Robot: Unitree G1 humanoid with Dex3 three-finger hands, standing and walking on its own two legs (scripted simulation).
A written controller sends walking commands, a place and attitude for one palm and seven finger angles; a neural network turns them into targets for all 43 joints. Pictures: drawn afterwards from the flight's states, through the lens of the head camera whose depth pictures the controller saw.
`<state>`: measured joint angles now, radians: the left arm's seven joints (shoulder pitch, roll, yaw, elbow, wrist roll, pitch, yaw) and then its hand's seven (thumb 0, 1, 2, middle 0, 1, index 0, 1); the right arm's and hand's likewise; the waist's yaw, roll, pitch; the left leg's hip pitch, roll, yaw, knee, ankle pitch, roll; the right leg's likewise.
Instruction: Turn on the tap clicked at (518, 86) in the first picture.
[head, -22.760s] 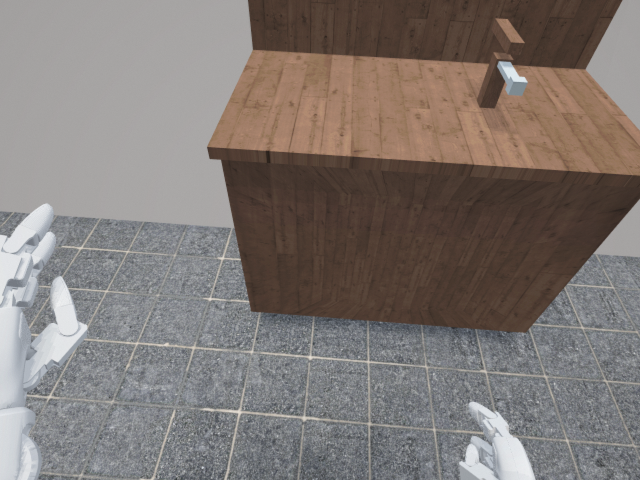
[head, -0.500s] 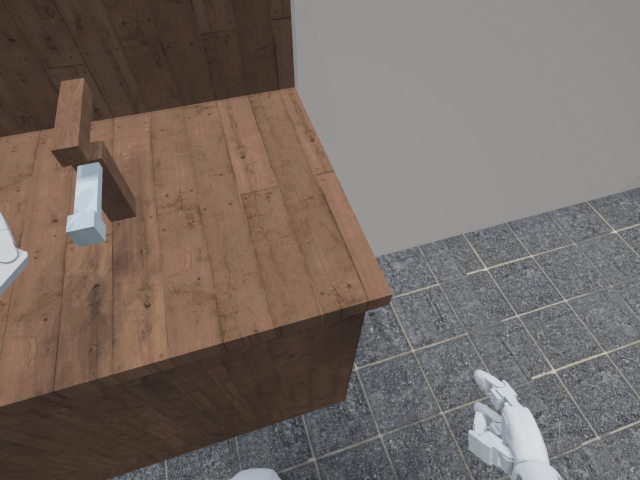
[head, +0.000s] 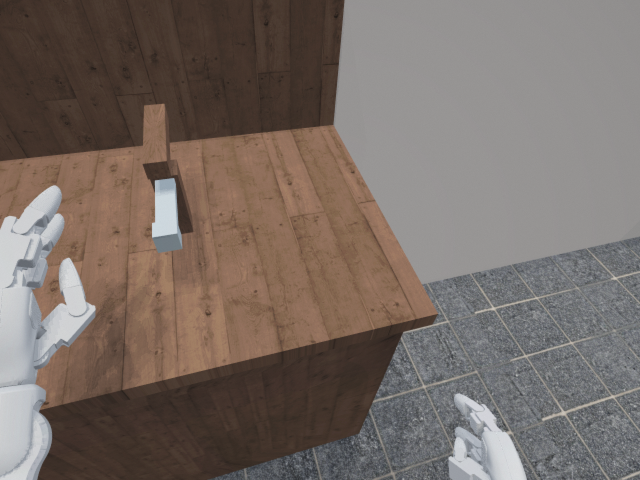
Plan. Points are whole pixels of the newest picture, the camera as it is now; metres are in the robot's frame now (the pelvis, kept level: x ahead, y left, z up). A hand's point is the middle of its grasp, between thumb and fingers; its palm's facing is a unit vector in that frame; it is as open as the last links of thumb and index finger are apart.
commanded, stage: come to a stop and stand still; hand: left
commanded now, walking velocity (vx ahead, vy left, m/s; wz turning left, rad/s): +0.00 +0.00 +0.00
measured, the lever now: (167, 236) +0.35 +0.23 +0.12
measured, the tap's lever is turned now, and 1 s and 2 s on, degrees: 0 0 0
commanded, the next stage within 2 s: look again from close up in 0.16 s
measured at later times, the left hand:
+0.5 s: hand (118, 297) +0.24 +0.23 +0.15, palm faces +0.39 -0.84 -0.37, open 7.4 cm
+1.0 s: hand (156, 295) +0.24 +0.19 +0.16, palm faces +0.37 -0.85 -0.37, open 7.4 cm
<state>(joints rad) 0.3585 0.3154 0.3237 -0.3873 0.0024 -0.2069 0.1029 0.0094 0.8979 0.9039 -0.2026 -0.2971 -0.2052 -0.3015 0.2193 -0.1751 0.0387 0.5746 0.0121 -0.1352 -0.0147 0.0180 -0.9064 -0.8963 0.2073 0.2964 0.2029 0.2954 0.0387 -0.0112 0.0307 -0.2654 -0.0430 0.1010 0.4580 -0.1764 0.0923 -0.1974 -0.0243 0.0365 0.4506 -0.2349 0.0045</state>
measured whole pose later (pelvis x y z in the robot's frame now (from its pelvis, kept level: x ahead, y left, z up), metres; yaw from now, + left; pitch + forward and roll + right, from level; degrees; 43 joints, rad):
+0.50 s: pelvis +0.02 -0.02 +0.00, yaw +1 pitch -1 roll -1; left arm 0.42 0.36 0.34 -0.42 -0.03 -0.18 0.10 0.01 0.89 0.90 -0.21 -0.30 -0.21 -0.30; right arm 0.20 -0.20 0.02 0.57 0.01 -0.10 -0.03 0.02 -0.91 -0.90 0.21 0.30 0.20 0.30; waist 0.01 -0.01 0.04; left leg -0.24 -0.02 0.07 0.45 -0.20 0.06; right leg -0.15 0.00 0.01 0.40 -0.24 0.02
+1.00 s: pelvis +0.02 -0.06 +0.00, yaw +1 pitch -1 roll -1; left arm 0.41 0.36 0.34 -0.46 -0.05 -0.16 0.10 0.01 0.89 0.90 -0.21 -0.30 -0.21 -0.30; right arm 0.20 -0.18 0.02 0.55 0.02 -0.08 -0.03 0.02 -0.91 -0.90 0.21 0.30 0.20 0.30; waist 0.02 -0.01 0.05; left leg -0.25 0.02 0.05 0.44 -0.18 0.02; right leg -0.16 0.04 0.00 0.40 -0.23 -0.02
